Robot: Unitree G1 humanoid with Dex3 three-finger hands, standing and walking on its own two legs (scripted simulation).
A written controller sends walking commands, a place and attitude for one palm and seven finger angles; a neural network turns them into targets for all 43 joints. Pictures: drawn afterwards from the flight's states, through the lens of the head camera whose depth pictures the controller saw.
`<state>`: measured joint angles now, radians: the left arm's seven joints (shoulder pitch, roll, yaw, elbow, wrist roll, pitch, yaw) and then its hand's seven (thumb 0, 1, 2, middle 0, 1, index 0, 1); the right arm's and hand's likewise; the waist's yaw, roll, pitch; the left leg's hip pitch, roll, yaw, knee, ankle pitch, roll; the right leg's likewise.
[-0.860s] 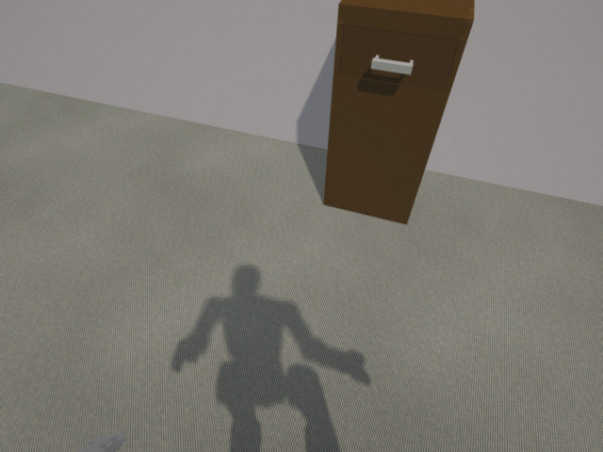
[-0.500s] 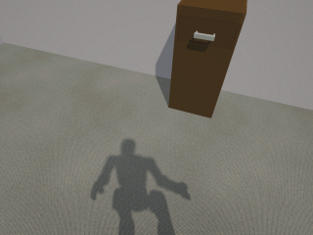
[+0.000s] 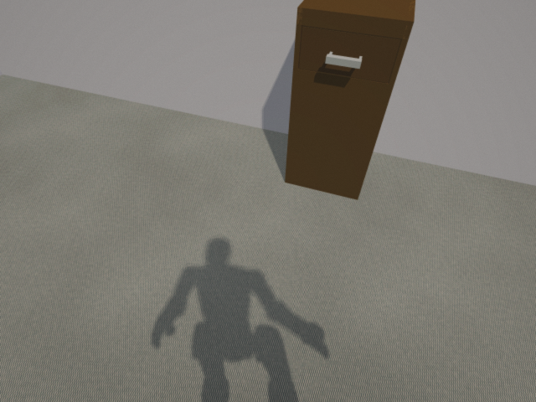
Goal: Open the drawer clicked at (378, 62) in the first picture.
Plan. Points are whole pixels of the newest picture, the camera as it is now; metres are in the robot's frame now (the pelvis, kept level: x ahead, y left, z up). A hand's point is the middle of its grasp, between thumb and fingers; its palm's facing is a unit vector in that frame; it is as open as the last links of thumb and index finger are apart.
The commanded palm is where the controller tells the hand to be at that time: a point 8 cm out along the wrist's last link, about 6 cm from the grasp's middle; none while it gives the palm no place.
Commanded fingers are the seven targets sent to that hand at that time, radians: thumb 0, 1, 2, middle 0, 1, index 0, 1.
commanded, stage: look at it before walking up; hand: left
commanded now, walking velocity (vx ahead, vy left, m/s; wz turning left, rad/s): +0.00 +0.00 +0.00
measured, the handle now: (344, 58) +1.28 -0.22 -0.04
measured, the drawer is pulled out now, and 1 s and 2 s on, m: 0.00 0.00 0.00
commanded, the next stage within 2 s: walk to a spot facing it in 0.58 s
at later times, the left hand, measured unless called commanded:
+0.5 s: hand out of the picture +0.08 +0.25 -0.16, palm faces -0.03 -0.94 -0.33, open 7.4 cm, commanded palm none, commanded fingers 0.00 0.90 0.90 -0.20 -0.30 -0.20 -0.30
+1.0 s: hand out of the picture +0.07 +0.19 -0.18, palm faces -0.12 -0.96 -0.23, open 7.4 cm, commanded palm none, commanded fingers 0.00 0.90 0.90 -0.20 -0.30 -0.20 -0.30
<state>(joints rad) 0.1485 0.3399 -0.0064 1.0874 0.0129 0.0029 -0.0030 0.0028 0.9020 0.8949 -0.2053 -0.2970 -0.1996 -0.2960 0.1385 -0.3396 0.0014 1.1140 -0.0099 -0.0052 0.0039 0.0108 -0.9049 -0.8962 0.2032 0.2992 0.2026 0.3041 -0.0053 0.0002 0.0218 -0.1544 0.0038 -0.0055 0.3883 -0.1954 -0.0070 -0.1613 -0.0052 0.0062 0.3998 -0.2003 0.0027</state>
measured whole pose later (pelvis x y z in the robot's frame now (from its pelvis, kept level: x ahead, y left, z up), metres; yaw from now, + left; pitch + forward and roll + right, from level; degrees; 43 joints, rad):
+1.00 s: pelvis +0.05 -0.02 -0.01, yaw -9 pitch -1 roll +1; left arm 0.33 0.24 0.03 1.05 0.02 0.04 -0.04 0.00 0.91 0.90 -0.20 -0.30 -0.20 -0.30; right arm 0.26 -0.24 -0.02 1.06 -0.02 -0.02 0.00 0.01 -0.90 -0.90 0.20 0.30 0.20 0.30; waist 0.01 0.01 0.01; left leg -0.12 0.07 0.13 0.50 -0.36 -0.03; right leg -0.31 0.00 -0.03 0.72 -0.46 -0.01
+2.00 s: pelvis +0.41 -0.05 -0.01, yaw -37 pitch -1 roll -1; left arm 0.10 0.20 0.08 0.93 0.03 0.05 -0.03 0.00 0.91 0.90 -0.20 -0.30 -0.19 -0.29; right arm 0.40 -0.16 -0.04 1.08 -0.02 -0.04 -0.03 0.01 -0.91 -0.90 0.20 0.30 0.20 0.30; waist -0.05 -0.02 0.09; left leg -0.02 0.09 0.41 0.46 -0.42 0.02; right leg -0.54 -0.05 -0.13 0.79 -0.21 0.01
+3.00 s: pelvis +0.46 -0.09 -0.01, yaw -27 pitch +0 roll +0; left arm 0.14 0.18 0.05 0.94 0.01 0.02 0.03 0.00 0.91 0.90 -0.20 -0.30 -0.19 -0.30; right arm 0.25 -0.22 -0.08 0.99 -0.01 0.05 -0.01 0.01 -0.91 -0.90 0.20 0.30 0.20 0.30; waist -0.04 0.06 0.04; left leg -0.36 -0.06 -0.11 0.58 -0.27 -0.01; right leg -0.24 0.00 -0.03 0.53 -0.30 0.00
